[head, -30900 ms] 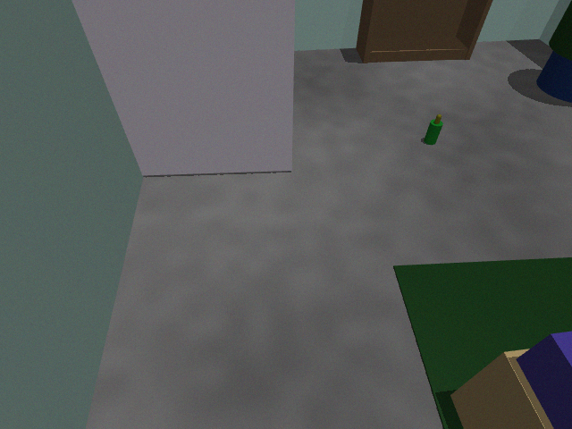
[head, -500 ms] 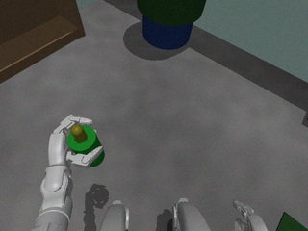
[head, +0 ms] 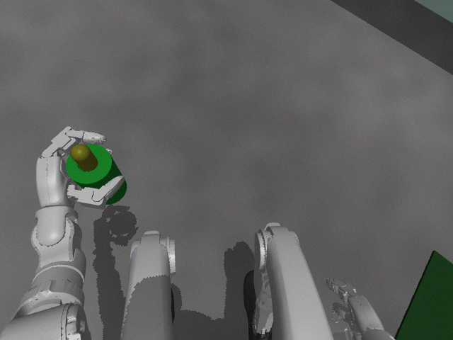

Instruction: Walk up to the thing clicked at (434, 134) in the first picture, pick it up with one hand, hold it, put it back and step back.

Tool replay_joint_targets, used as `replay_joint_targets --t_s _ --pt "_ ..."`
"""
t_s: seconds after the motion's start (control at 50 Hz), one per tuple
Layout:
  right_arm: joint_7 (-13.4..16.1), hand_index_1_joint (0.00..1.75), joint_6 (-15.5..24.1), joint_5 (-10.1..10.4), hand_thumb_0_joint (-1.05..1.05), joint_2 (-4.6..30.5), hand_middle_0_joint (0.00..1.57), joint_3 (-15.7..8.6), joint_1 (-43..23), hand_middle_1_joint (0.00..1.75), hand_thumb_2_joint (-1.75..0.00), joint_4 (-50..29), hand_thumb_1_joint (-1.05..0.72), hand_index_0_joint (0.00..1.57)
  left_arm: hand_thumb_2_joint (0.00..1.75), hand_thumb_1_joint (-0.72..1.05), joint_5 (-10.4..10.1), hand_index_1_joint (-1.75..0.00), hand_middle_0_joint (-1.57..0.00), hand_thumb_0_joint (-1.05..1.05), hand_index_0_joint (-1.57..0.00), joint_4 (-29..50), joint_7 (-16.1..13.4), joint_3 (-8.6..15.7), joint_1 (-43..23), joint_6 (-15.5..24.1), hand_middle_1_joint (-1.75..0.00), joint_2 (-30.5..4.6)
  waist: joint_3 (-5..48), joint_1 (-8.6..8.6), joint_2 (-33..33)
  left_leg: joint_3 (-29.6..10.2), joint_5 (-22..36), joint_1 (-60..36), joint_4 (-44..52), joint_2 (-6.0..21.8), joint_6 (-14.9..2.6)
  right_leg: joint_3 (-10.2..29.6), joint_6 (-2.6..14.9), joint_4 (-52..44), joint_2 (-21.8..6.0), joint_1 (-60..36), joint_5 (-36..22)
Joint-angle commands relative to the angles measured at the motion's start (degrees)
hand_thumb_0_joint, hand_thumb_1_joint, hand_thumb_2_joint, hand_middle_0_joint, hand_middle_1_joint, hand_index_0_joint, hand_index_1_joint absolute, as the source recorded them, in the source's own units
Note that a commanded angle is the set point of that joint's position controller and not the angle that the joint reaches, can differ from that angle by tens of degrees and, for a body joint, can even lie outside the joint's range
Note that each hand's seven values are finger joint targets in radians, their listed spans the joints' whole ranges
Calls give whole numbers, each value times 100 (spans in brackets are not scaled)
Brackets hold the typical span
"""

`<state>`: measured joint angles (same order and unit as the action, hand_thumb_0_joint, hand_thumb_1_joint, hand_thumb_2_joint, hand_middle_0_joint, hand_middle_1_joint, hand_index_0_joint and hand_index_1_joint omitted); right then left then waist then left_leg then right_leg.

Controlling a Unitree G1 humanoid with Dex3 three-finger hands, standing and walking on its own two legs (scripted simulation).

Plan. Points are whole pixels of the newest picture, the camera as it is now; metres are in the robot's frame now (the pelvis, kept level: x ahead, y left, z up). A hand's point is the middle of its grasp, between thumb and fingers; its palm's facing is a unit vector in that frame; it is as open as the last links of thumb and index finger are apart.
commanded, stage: crouch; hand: left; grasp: from the side
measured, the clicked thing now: (96, 172) +0.41 +0.22 -0.07
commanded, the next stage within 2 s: lower in 0.88 s
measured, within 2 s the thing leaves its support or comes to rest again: neither
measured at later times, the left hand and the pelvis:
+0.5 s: hand (111, 184) +0.42 +0.22 -0.19, palm faces +0.14 -0.99 -0.03, open 9.5 cm; pelvis -0.02 +0.00 -0.12, yaw -2 degrees
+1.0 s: hand (117, 188) +0.43 +0.22 -0.25, palm faces +0.12 -0.99 -0.03, open 9.5 cm; pelvis -0.02 +0.01 -0.15, yaw -5 degrees
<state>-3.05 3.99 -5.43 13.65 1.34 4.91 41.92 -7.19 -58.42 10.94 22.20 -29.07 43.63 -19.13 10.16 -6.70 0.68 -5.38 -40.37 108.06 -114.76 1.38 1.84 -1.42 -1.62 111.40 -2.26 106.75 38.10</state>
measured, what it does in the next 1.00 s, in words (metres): lowers itself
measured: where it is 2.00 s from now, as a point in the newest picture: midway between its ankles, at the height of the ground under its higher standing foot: (210, 331)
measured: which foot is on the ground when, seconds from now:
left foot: down 0.00-1.00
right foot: down 0.00-1.00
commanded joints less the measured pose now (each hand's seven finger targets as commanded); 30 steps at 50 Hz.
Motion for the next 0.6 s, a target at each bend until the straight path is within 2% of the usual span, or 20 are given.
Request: replay_joint_targets --t_s 0.0,0.02,0.04,0.08,0.1,0.14,0.16,0.18,0.2,0.28,0.3,0.32,0.34,0.4,0.42,0.44,0.48,0.52,0.54,0.58 --pt "-7 30 103 -33 0 1226 20 -380 610 30 -91 -339 -91 20 132 18 -146 -145 -130 0 -129 1711 -43 423 -2397 870 -143 -1461 3859 50 -1337 318 1141 -2323 1074 -187 -154 -271 418 -595 251 -1381 -1052" --pt "-19 30 90 -55 0 1267 20 -355 669 30 -91 -308 -91 20 133 18 -123 -144 -127 0 -127 1663 -52 583 -2420 883 -142 -1653 3899 18 -1362 328 1184 -2234 945 -188 -159 -272 402 -478 230 -1424 -1129" --pt "-22 30 86 -58 0 1294 20 -354 663 30 -91 -322 -92 20 132 19 -126 -143 -128 0 -127 1744 -59 539 -2575 880 -141 -1651 3990 -5 -1356 315 1179 -2239 865 -182 -157 -286 399 -385 230 -1285 -1125" --pt "-29 30 57 -59 0 1313 20 -322 586 30 -92 -334 -92 20 131 19 -126 -142 -126 0 -126 1856 -80 674 -2766 893 -140 -1875 3900 5 -1526 354 846 -2007 758 -189 -151 -278 397 -240 220 -1109 -888" --pt "-27 30 44 -60 0 1307 20 -315 600 30 -92 -339 -92 20 131 19 -160 -142 -126 0 -126 1758 -89 638 -2729 869 -140 -1752 3901 -46 -1484 372 762 -1868 673 -195 -156 -285 384 -195 220 -1119 -848" --pt "-39 30 48 -71 0 1349 20 -287 575 30 -92 -302 -92 20 131 22 -143 -140 -125 0 -124 1739 -131 831 -2778 864 -137 -1953 3853 -23 -1471 376 695 -1699 526 -197 -156 -310 371 -21 209 -1003 -813" --pt "-41 30 30 -89 0 1347 20 -256 576 30 -92 -290 -92 20 130 22 -117 -139 -124 0 -123 1785 -153 809 -2878 858 -136 -2061 3873 -46 -1534 405 698 -1568 419 -202 -161 -294 368 57 216 -1020 -821" --pt "-49 30 6 -102 0 1329 20 -262 590 30 -92 -316 -92 20 129 21 -87 -139 -125 0 -123 1658 -162 698 -2867 836 -136 -1904 3918 -122 -1376 448 638 -1391 281 -214 -190 -268 346 48 222 -1066 -792" --pt "-46 30 9 -105 0 1358 20 -247 557 30 -92 -287 -92 20 128 20 -74 -138 -125 0 -124 1567 -157 764 -2914 835 -136 -2009 3722 -135 -1342 433 524 -1242 203 -212 -196 -291 342 135 214 -922 -704" --pt "-53 30 -15 -147 0 1424 20 -211 575 30 -92 -250 -92 20 126 19 -26 -137 -124 0 -123 1332 -169 747 -2911 778 -134 -2074 3533 -190 -1287 469 362 -805 -120 -231 -225 -314 325 293 238 -749 -599" --pt "-68 30 -19 -162 0 1444 20 -181 568 30 -91 -224 -92 20 126 22 -6 -136 -123 0 -122 1286 -122 604 -2932 778 -134 -1961 3410 -273 -1287 445 301 -743 -180 -226 -232 -355 321 349 245 -664 -573" --pt "-78 30 -29 -165 0 1476 20 -169 587 30 -91 -217 -92 20 126 22 -2 -136 -124 0 -123 1142 -127 734 -2808 764 -134 -2067 3376 -216 -1207 450 316 -639 -229 -232 -235 -377 319 394 257 -672 -568" --pt "-93 30 -43 -178 0 1513 20 -130 611 30 -91 -202 -92 20 126 23 2 -136 -124 0 -123 1172 -94 684 -2876 776 -135 -2034 3379 -308 -1212 406 445 -649 -309 -226 -228 -418 311 477 253 -640 -699" --pt "-118 30 -78 -198 0 1584 20 -86 600 30 -91 -228 -92 20 124 23 17 -135 -123 0 -122 1173 -45 642 -2851 740 -133 -2093 3406 -292 -1275 364 534 -622 -443 -221 -217 -457 316 638 262 -562 -773" --pt "-122 30 -86 -199 0 1611 20 -68 587 30 -91 -207 -92 20 125 24 11 -136 -124 0 -123 1105 -40 692 -2869 732 -134 -2117 3269 -327 -1287 332 520 -582 -490 -216 -213 -480 318 702 261 -423 -770" --pt "-128 30 -103 -212 0 1634 20 -52 592 30 -91 -208 -91 20 125 24 -4 -136 -124 0 -124 1175 -67 798 -2840 737 -135 -2246 3378 -253 -1336 326 590 -618 -525 -220 -198 -491 326 753 273 -458 -828" --pt "-150 30 -133 -238 0 1712 20 -29 623 30 -91 -207 -92 20 125 23 -9 -136 -124 0 -123 1268 -46 767 -2851 754 -134 -2183 3341 -312 -1639 230 711 -843 -503 -205 -135 -576 354 923 263 -245 -923" --pt "-168 30 -146 -256 0 1739 20 2 588 30 -91 -218 -91 20 124 27 11 -134 -121 0 -121 1194 -29 785 -2677 743 -132 -2211 3306 -284 -1667 205 816 -878 -554 -195 -113 -604 362 1005 275 -181 -996" --pt "-165 30 -163 -269 0 1767 20 19 565 30 -91 -192 -92 20 124 27 30 -134 -121 0 -121 1257 -13 725 -2809 750 -133 -2206 3177 -350 -1739 165 852 -889 -592 -178 -104 -624 365 1064 267 -58 -1039" --pt "-183 30 -192 -318 0 1793 20 65 592 30 -91 -178 -91 20 124 27 51 -133 -120 0 -120 1373 -42 810 -2748 791 -132 -2330 3281 -337 -1822 162 1008 -905 -693 -182 -102 -610 357 1115 278 -184 -1197"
